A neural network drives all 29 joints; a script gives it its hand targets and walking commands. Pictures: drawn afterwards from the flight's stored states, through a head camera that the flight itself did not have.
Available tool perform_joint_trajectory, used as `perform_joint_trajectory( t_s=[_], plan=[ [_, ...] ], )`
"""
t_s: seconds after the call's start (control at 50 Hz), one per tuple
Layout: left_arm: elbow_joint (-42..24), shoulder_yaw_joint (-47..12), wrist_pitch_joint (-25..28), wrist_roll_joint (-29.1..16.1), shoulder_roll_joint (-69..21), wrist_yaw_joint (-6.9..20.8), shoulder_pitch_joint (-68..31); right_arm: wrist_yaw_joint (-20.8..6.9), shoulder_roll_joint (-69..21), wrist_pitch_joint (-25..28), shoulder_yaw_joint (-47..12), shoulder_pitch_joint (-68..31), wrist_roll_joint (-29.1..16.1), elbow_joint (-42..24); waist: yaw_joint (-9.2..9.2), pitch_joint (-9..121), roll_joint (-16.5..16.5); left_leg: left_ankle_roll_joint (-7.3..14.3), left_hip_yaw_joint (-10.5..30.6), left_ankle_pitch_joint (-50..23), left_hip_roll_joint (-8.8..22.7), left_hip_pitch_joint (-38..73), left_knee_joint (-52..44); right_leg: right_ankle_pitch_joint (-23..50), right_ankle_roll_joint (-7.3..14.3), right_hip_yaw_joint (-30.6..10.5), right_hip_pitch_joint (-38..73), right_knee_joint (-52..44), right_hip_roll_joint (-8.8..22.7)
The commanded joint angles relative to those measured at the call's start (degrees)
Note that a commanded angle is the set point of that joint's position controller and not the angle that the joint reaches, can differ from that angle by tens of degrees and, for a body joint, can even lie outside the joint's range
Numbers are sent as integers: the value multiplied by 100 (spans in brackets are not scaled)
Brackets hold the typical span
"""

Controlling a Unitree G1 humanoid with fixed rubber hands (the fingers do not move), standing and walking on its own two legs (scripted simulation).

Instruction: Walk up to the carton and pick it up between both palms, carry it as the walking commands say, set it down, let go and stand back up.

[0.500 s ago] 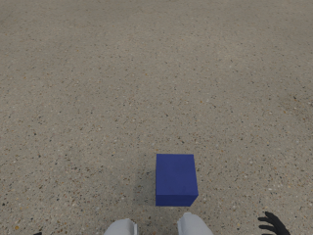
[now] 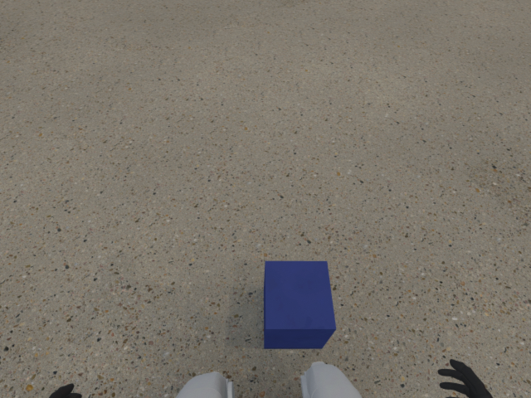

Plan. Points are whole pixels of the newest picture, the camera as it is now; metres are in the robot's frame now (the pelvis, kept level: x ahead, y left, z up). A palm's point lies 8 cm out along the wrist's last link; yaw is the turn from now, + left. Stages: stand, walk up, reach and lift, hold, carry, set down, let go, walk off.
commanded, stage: walk up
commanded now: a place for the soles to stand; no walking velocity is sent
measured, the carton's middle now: (294, 306) +0.44 -0.10 -0.61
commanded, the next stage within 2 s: none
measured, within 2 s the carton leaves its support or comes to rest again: neither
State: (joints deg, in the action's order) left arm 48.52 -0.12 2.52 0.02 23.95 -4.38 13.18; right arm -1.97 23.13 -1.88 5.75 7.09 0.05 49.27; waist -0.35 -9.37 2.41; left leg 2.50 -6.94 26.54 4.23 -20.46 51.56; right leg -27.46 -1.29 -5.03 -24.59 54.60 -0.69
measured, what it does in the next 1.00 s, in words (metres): steps on the spot: right foot, then right foot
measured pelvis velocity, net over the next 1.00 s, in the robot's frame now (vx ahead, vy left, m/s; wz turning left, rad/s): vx -0.04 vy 0.00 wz -0.02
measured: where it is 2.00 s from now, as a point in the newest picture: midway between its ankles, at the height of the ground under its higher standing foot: outside the picture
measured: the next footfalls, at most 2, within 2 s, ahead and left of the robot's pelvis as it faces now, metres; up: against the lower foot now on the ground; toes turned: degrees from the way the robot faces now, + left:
right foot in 0.20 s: +0.07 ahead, -0.16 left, +0.00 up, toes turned +4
right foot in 0.64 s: -0.01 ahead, -0.16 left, +0.00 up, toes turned +2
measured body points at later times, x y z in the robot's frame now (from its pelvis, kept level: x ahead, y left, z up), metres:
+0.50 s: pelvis -0.02 +0.00 +0.00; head +0.01 -0.01 +0.45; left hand +0.06 +0.32 -0.10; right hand +0.09 -0.33 -0.11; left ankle +0.01 +0.09 -0.70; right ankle +0.01 -0.16 -0.68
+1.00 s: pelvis -0.04 +0.00 +0.00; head -0.01 -0.01 +0.45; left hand +0.04 +0.32 -0.11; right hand +0.07 -0.33 -0.11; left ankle +0.00 +0.10 -0.70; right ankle -0.02 -0.16 -0.69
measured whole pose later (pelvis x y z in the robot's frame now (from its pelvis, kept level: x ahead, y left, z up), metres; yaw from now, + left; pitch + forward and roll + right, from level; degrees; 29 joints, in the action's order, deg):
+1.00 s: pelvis -0.04 +0.00 +0.00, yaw -1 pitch -4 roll -1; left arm 48.5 -0.1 3.2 0.0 23.3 -3.8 14.9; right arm -1.9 23.1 -1.1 5.9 7.3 0.1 49.4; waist -0.4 -8.2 1.9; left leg 2.3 -7.0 24.0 4.6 -23.4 51.3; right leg -27.1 -1.2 -4.8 -22.9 54.2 -0.6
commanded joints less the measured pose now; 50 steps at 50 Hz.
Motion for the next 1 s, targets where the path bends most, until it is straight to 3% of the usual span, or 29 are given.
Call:
perform_joint_trajectory(
  t_s=[0.0,0.06,0.1,0.14,0.16,0.18,0.2,0.22,0.26,0.34,0.36,0.38,0.4,0.42,0.5,0.56,0.58,0.6,0.62,0.64,0.66,0.72,0.76,0.78,0.8,0.82,0.84,0.92,0.98],
  plan=[
    [20,535,28,49,1498,-60,409,148,1637,207,503,-289,202,-409,78,554,448,617,1835,-1262,1689,664,-2643,-328,378,235,-1141,1090,75],
    [34,539,64,62,1411,-29,630,140,1543,190,493,-129,242,-584,154,786,738,821,1499,-2134,1566,1092,-2240,-196,254,613,-1028,577,168],
    [27,532,132,73,1349,3,713,103,1574,153,493,-234,231,-636,137,1111,813,963,1312,-1997,1558,1116,-2001,-42,262,866,-530,-183,210],
    [177,596,232,111,1391,-7,1073,50,1436,71,411,-557,176,-709,-178,1324,512,674,801,-1588,1232,437,-1271,955,402,812,677,-1454,46],
    [195,663,274,164,1521,-42,1117,53,1262,34,359,-352,179,-667,-192,1423,-45,491,583,-1214,1018,175,-505,1107,483,143,948,-1942,134],
    [72,781,312,228,1973,-83,1033,52,1053,16,306,-275,144,-775,-141,1290,-1100,158,187,-777,420,-523,619,1323,886,-1805,910,-2539,1066],
    [-79,750,339,236,2271,-74,725,73,860,-30,214,-408,74,-868,-48,1048,-1339,-97,775,1008,-253,-1103,856,1690,1537,-3791,604,-3114,1825],
    [-54,716,331,211,2333,-72,655,69,1116,-31,277,-658,73,-849,-67,1083,-904,-83,1200,1340,-123,-940,987,1719,1844,-3718,382,-2944,1842],
    [-56,674,309,223,2160,-91,212,39,1225,-25,345,-478,107,-628,63,752,-1096,-62,1104,976,-110,-732,942,1209,1676,-3255,-58,-2810,1504],
    [-269,537,211,173,1784,-30,-77,38,1229,107,429,155,95,-262,373,990,-1198,-4,710,-182,-196,612,-975,2165,1194,-2077,-512,-1866,984],
    [-298,448,182,149,1558,-23,-99,69,1348,150,470,317,167,-222,469,1118,-731,123,1261,-231,141,1320,-1572,2266,956,-1608,-1065,-1245,719],
    [-338,384,173,105,1210,-19,-79,99,1702,199,539,372,200,-204,454,1055,263,306,2191,-80,1085,1518,-2478,1801,620,-486,-1544,-125,74],
    [-246,425,116,55,1238,-75,139,97,1850,220,522,106,133,-329,327,964,643,646,2723,-492,2036,1040,-2981,-543,469,211,-1418,351,-214],
    [-111,495,65,92,1448,-92,210,76,1812,231,535,-50,142,-306,276,835,346,777,2652,-826,2173,810,-2937,-757,408,67,-1200,891,-16],
    [40,576,82,85,1465,22,663,128,1601,235,476,-365,188,-477,12,657,592,953,1684,-1242,1741,478,-2460,-273,336,544,-694,697,157],
    [167,580,207,107,1362,43,1093,56,1602,162,471,-559,207,-630,-110,1064,697,807,1024,-1275,1345,419,-1787,540,346,962,259,-901,48],
    [203,625,257,128,1394,30,1191,33,1430,121,405,-515,195,-655,-186,1209,461,625,826,-913,1160,84,-1272,881,455,628,768,-1410,20],
    [149,682,303,178,1566,-4,1103,42,1248,79,350,-284,205,-631,-129,1213,-396,411,561,-715,832,-80,-397,896,594,-414,795,-2144,310],
    [55,755,343,247,1988,-28,958,40,1011,53,280,-309,103,-710,-94,1128,-1255,78,247,-147,246,-733,588,1189,1055,-2492,839,-2744,1279],
    [-80,742,368,236,2240,-27,724,64,935,41,212,-555,70,-816,-59,1013,-1190,-83,814,1039,-192,-1199,650,1901,1634,-3759,760,-2900,1755],
    [-26,708,349,220,2294,-45,603,73,1093,36,266,-674,62,-760,-95,1061,-974,-38,1145,1375,-133,-879,837,1655,1839,-3617,353,-2822,1752],
    [-204,593,298,196,2004,-62,10,18,1171,85,369,-254,72,-496,196,723,-1244,-48,818,355,-128,-313,144,1705,1512,-2652,-277,-2371,1287],
    [-290,506,254,161,1705,-29,-55,43,1271,136,443,143,116,-283,380,892,-984,47,790,-307,-151,535,-831,2159,1206,-2084,-660,-1838,965],
    [-299,431,228,159,1542,-22,-122,67,1410,173,486,358,179,-202,520,1086,-603,197,1349,-428,277,1210,-1408,2144,936,-1504,-1145,-1190,645],
    [-342,408,214,108,1277,-20,-63,80,1765,217,543,364,187,-214,491,1150,327,448,2126,86,1164,1361,-2341,1622,578,-262,-1465,-75,23],
    [-222,461,151,77,1305,-60,183,73,1802,242,534,110,171,-346,336,980,603,907,2694,-205,2005,878,-2826,-548,444,344,-1321,502,-177],
    [-147,487,114,101,1441,-62,288,59,1805,252,538,-60,164,-358,266,833,435,1111,2675,-329,2187,475,-2854,-801,396,251,-1027,955,28],
    [62,601,154,75,1470,32,835,93,1600,235,444,-524,202,-552,-55,630,751,1047,1715,-789,1750,71,-2430,-205,376,683,-496,511,123],
    [117,610,253,127,1451,21,1131,65,1430,141,374,-566,158,-648,-225,1107,489,595,966,-1536,1250,75,-1230,1050,492,580,502,-1272,50]
  ],
)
